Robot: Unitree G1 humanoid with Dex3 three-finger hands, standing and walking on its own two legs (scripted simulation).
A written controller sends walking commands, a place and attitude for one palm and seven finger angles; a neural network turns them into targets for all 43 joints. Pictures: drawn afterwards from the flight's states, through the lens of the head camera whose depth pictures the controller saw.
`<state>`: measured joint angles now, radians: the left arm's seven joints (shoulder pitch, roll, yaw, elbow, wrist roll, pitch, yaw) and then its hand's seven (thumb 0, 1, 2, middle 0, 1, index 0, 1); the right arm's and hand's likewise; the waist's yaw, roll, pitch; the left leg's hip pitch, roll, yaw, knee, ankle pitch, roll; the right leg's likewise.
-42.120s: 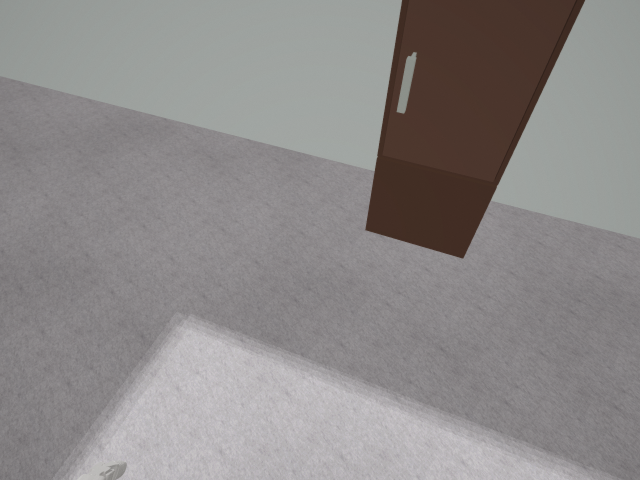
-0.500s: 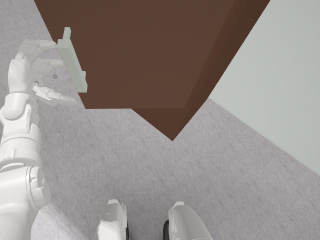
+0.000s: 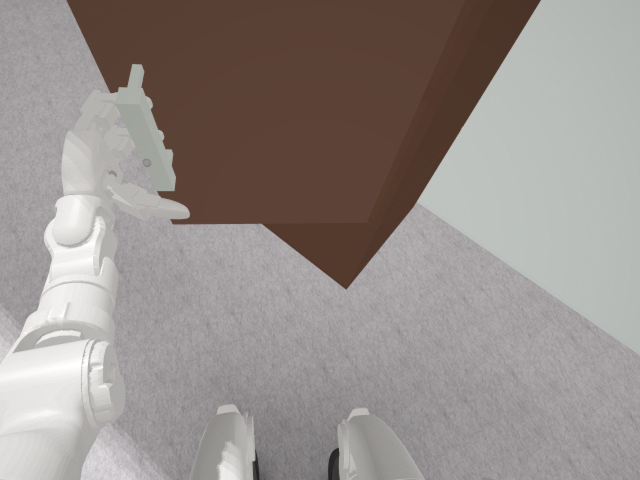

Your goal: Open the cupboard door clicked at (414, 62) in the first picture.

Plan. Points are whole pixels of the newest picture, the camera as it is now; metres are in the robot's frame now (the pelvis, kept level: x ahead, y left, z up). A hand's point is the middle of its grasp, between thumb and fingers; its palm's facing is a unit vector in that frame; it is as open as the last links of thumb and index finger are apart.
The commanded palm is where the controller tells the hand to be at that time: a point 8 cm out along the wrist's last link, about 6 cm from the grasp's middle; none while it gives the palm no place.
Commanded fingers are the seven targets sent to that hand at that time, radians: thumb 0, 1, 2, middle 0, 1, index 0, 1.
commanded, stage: slide the fingers in behind the handle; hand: left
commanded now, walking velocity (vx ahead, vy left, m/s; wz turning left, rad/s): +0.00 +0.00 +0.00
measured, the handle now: (152, 133) +0.53 +0.19 +0.05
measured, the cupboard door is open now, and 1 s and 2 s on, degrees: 42 42 51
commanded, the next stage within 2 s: close the thumb around the handle in 0.72 s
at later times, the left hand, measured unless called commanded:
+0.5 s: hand (168, 162) +0.48 +0.16 +0.06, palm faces +0.05 -1.00 -0.02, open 14.1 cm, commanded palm +0.46 +0.20 +0.06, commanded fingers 0.00 -0.50 0.30 -0.30 -1.20 -0.30 -1.20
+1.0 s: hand (168, 162) +0.48 +0.16 +0.06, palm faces +0.04 -1.00 -0.01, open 13.3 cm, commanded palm +0.46 +0.20 +0.06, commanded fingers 0.00 0.06 0.54 -0.34 -1.26 -0.34 -1.26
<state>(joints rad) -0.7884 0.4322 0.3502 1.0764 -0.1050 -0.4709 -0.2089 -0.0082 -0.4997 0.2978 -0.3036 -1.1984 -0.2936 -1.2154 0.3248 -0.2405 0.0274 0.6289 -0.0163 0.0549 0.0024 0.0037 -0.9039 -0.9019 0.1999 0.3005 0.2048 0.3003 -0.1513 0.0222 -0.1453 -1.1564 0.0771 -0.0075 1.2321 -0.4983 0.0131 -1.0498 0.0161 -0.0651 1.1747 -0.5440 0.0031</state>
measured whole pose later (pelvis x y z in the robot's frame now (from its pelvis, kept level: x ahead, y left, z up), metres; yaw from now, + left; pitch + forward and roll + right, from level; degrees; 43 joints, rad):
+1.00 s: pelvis +0.00 -0.01 +0.00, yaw +1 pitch +24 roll -3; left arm -0.79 0.37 0.30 1.08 -0.11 -0.50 -0.15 -0.01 -0.36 0.36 -0.31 -1.21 -0.29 -1.21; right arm 0.32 -0.24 0.02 0.65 -0.02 0.07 0.01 0.00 -0.90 -0.90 0.20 0.30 0.20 0.30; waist -0.13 0.03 -0.15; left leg -1.14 0.07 -0.01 1.21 -0.49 0.00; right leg -1.04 0.01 -0.07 1.18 -0.55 -0.01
